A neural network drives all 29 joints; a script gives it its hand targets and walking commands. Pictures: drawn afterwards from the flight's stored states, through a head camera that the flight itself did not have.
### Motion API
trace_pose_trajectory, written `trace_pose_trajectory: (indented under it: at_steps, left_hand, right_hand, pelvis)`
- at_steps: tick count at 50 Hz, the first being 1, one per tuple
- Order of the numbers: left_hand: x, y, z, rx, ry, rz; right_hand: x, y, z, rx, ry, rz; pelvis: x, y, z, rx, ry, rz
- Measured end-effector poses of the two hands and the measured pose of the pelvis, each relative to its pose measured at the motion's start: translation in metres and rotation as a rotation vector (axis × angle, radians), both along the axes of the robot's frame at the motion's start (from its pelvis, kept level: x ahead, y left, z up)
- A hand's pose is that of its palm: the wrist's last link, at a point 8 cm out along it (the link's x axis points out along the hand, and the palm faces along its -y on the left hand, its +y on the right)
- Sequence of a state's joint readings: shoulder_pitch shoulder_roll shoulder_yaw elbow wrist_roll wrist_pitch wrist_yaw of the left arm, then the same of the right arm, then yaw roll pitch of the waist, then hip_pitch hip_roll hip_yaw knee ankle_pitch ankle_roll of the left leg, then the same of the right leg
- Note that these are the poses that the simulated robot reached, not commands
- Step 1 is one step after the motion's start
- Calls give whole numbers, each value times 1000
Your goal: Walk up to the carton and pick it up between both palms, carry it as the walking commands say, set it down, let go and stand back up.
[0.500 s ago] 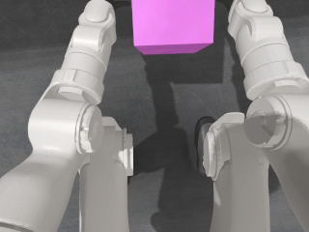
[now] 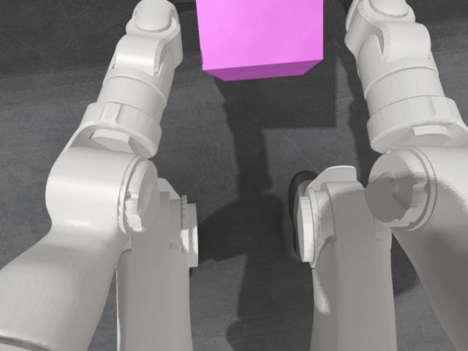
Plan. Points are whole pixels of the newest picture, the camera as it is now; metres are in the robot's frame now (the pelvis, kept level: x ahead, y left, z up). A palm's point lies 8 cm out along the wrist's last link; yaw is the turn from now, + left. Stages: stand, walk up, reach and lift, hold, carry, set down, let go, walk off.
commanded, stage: reach and lift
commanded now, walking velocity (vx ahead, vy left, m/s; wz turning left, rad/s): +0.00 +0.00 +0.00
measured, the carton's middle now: (259, 17) +0.54 -0.05 -0.24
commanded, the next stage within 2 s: none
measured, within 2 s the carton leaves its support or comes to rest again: neither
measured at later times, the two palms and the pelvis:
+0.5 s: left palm out of the picture +0.55 +0.07 -0.13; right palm out of the picture +0.54 -0.17 -0.10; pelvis -0.02 -0.01 +0.03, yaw +1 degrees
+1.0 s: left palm out of the picture +0.54 +0.07 -0.08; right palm out of the picture +0.52 -0.15 -0.07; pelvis -0.02 -0.01 +0.06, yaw +2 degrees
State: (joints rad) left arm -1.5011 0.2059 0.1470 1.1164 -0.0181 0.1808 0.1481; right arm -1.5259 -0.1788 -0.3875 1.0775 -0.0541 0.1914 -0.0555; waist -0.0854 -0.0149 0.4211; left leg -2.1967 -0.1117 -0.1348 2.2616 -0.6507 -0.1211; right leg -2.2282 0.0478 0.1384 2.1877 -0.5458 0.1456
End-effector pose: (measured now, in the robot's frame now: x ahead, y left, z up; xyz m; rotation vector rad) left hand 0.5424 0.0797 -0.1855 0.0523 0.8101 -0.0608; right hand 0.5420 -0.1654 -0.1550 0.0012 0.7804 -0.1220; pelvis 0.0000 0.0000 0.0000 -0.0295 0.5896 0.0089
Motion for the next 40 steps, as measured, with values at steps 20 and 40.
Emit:
trace_pose_trajectory:
  at_steps: [20, 40]
  left_hand:
    - [7, -7, 41, 45, -45, 61]
    - [1, -9, 81, 48, -62, 93]
  right_hand:
    - [5, 1, 44, 22, -102, -53]
    - [-12, 4, 76, 19, -133, -113]
  pelvis:
    - [-14, -5, 17, 12, -86, 1]
    - [-25, -8, 39, 28, -107, 4]
